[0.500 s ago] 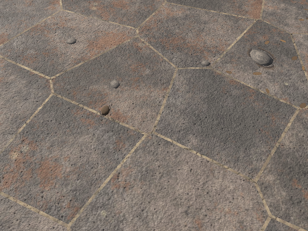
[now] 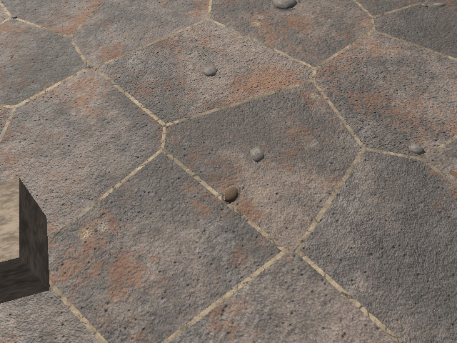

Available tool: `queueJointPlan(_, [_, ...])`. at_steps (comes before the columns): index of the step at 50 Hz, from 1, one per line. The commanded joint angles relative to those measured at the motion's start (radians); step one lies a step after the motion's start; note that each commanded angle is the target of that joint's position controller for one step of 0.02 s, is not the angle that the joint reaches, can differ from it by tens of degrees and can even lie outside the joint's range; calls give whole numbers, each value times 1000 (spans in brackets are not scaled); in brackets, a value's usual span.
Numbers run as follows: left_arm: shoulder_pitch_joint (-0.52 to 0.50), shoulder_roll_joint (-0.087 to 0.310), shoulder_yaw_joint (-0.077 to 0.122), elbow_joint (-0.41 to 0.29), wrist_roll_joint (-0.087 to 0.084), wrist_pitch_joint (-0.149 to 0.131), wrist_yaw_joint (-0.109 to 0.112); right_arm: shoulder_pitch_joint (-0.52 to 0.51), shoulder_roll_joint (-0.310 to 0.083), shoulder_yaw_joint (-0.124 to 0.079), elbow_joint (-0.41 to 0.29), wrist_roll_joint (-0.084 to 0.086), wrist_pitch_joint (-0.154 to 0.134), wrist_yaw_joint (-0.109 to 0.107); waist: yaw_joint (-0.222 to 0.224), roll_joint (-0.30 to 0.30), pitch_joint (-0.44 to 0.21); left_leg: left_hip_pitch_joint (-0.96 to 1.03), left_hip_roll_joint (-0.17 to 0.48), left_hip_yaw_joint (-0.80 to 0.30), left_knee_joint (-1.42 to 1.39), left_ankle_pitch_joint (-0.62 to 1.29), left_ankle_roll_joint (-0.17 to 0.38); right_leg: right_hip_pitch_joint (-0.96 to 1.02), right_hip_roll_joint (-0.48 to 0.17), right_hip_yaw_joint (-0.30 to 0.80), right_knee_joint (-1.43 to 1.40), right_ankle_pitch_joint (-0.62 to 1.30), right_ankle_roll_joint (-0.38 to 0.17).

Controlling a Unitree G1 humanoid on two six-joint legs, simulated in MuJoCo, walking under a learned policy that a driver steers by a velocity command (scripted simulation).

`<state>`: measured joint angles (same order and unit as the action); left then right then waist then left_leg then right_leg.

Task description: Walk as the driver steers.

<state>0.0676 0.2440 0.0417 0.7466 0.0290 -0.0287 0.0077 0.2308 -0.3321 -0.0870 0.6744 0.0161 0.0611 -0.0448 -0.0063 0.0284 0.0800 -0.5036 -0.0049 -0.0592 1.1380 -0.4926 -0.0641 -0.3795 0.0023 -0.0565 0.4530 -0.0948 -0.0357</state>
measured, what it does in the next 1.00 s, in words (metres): steps on the spot, turning right: left foot, then left foot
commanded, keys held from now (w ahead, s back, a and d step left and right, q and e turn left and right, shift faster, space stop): e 1.00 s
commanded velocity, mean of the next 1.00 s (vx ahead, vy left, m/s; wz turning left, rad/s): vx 0.02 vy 0.00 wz -0.38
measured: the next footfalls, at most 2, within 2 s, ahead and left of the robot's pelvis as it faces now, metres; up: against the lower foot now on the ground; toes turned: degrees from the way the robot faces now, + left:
left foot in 0.16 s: +0.09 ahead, +0.14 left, +0.00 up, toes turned -3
left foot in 0.80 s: +0.15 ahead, +0.12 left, +0.00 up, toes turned -27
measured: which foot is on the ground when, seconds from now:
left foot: up 0.00-0.14, down 0.16-0.40, up 0.42-0.78, down 0.80-1.00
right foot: down 0.00-0.80, up 0.82-1.00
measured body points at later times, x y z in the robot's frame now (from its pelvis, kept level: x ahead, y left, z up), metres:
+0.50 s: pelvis +0.05 +0.00 +0.00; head +0.08 -0.03 +0.45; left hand +0.21 +0.26 -0.10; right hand +0.16 -0.31 -0.11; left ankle +0.03 +0.14 -0.67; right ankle +0.05 -0.09 -0.73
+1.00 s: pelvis +0.05 +0.04 +0.01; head +0.09 +0.04 +0.46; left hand +0.32 +0.24 -0.10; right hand +0.05 -0.28 -0.08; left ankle +0.11 +0.14 -0.73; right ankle -0.02 -0.08 -0.66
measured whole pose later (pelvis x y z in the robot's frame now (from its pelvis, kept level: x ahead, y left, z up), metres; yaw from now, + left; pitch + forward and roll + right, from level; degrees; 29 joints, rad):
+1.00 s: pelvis +0.05 +0.04 +0.01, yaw -29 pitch +1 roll +0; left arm 0.18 0.35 0.11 0.71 -0.03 0.07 0.01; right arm 0.17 -0.25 -0.07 0.68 -0.02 0.00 -0.05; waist 0.00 -0.05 0.05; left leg -0.24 0.02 0.04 0.44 -0.22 0.01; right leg -0.53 0.02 0.07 1.09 -0.39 0.10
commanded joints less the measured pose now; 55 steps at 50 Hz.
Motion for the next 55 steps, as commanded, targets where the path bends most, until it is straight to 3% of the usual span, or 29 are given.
queueJointPlan(1, [-25,137,31,-35,-7,-7,0,88,-7,4,-47,-20,-12,-2,-20,-147,-194,115,33,-2,-187,28,5,117,-230,202,-175,198,-209])
queueJointPlan(3, [-28,129,26,-19,-19,-6,-13,71,10,17,-33,-28,-20,6,-10,-161,-214,208,40,10,-365,103,15,115,-220,196,-171,168,-204])
queueJointPlan(5, [-24,143,25,-3,-33,2,-25,77,-7,13,-11,-28,-22,15,-24,-157,-194,312,14,40,-559,234,28,88,-198,205,-157,6,-180])
queueJointPlan(7, [13,128,13,15,-44,3,-32,62,-45,6,-14,-37,-24,20,-34,-131,-161,451,28,17,-726,346,73,-12,-162,221,-141,-165,-98])
queueJointPlan(8, [30,108,3,12,-30,-2,-40,62,-109,-5,-32,-49,-25,12,-21,-44,-168,505,158,-106,-746,402,120,-70,-118,196,-70,-248,-34])
queueJointPlan(9, [65,94,5,4,-33,-5,-40,11,-169,-22,-23,-48,-19,6,41,148,-145,356,232,-157,-771,243,190,-41,-21,71,2,-298,18])
queueJointPlan(10, [35,129,12,10,-31,-2,-33,-34,-111,-11,-37,-49,-24,8,20,166,-114,264,220,-150,-817,131,198,18,-6,46,77,-247,43])
queueJointPlan(12, [45,146,28,18,-36,11,-22,-63,-115,-19,-44,-45,-36,2,14,180,-68,261,218,-129,-808,164,181,-32,13,21,188,-215,42])
queueJointPlan(14, [75,147,37,13,-36,23,-23,-70,-106,-20,-48,-30,-50,-9,13,187,-75,282,278,-134,-762,414,213,-61,-8,30,287,-273,33])
queueJointPlan(17, [93,118,39,1,-47,31,-36,-89,-102,-25,-52,-11,-47,-21,15,138,-113,334,311,-103,-678,659,226,-50,-17,4,263,-294,14])
queueJointPlan(19, [107,129,45,-2,-43,36,-43,-81,-104,-30,-41,-2,-39,-24,20,93,-120,307,262,-34,-598,586,169,36,-4,11,106,-97,-12])
queueJointPlan(20, [106,190,63,-16,-37,38,-36,-37,-85,-31,-35,-12,-39,-23,-5,-52,-131,242,180,55,-454,417,100,104,-75,161,15,164,-54])
queueJointPlan(21, [123,293,87,-24,-30,40,-31,-74,-35,-15,-76,-36,-41,-25,-6,-282,-111,21,3,156,-268,124,0,200,-243,474,-69,326,-210])
queueJointPlan(22, [222,268,78,-13,-8,27,-33,-168,-28,-8,-100,-35,-46,-28,88,-292,-160,-109,-42,25,-54,-218,-7,310,-350,636,-126,414,-334])
queueJointPlan(23, [212,253,69,-16,-4,10,-30,-150,-44,-14,-95,-20,-49,-23,71,-198,-189,-145,-12,-42,60,-206,1,350,-353,589,-100,424,-331])
queueJointPlan(25, [121,245,70,-40,-36,5,-11,-131,-62,-22,-68,-19,-53,-24,34,-98,-173,-181,19,-53,46,-68,5,342,-281,472,-68,381,-245])
queueJointPlan(27, [85,221,62,-51,-46,26,9,-125,-53,-23,-59,-20,-56,-25,16,-108,-183,-99,16,-38,-41,22,-9,283,-219,405,-76,350,-202])
queueJointPlan(31, [84,237,74,-69,-46,55,27,-122,-10,-6,-51,-11,-67,-8,26,-148,-191,8,-19,-16,-287,110,-27,251,-168,388,-86,204,-184])
queueJointPlan(36, [52,244,81,-94,-48,72,18,-96,-42,-16,-44,-4,-82,17,30,-205,-167,147,-46,-12,-507,150,-10,173,-161,494,-92,69,-175])
queueJointPlan(38, [22,236,78,-106,-60,80,19,-43,-43,-22,-27,-5,-93,27,-7,-199,-161,249,-51,6,-699,269,16,141,-128,512,-55,34,-137])
queueJointPlan(39, [34,216,72,-110,-62,81,22,-20,-64,-30,-19,-10,-95,26,-12,-174,-165,332,-6,-16,-772,335,40,91,-91,497,-17,-46,-97])
queueJointPlan(40, [67,168,59,-114,-51,80,21,5,-131,-45,-26,-28,-92,20,5,-20,-187,428,188,-188,-821,359,113,-18,-14,403,154,-266,-38])
queueJointPlan(41, [79,162,62,-141,-52,68,18,-32,-198,-57,-35,-61,-83,20,42,240,-137,394,369,-432,-872,494,272,-203,139,205,366,-517,20])
queueJointPlan(42, [95,239,86,-128,-39,58,16,-66,-150,-44,-60,-76,-90,20,34,191,-136,332,430,-460,-878,491,349,-210,62,217,600,-530,56])
queueJointPlan(43, [118,273,102,-104,-50,62,13,-123,-92,-27,-74,-64,-93,15,54,127,-119,303,368,-351,-866,457,316,-202,45,216,687,-459,70])
queueJointPlan(45, [148,235,100,-72,-46,84,18,-171,-57,-15,-80,-30,-91,6,55,101,-87,314,262,-189,-848,408,248,-235,30,187,766,-339,109])
queueJointPlan(47, [111,190,86,-97,-53,89,10,-137,-60,-11,-72,-30,-83,-3,26,111,-76,328,231,-100,-847,469,253,-245,16,138,730,-286,135])
queueJointPlan(51, [35,146,63,-156,-53,83,-8,-64,-104,-29,-56,-34,-66,-9,-34,141,-128,444,272,-54,-820,537,282,-208,-32,88,514,-303,149])
queueJointPlan(55, [51,152,61,-174,-50,85,-25,-70,-147,-45,-52,-17,-60,10,-36,160,-149,401,301,-11,-787,616,282,-50,-22,16,324,-322,113])
Keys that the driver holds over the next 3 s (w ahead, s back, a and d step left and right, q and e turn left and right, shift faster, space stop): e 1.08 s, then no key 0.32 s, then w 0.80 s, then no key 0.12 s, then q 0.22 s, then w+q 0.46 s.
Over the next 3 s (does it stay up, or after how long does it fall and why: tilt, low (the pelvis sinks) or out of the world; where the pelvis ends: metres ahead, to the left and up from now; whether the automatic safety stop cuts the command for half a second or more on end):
stays up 0.49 -0.40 0.00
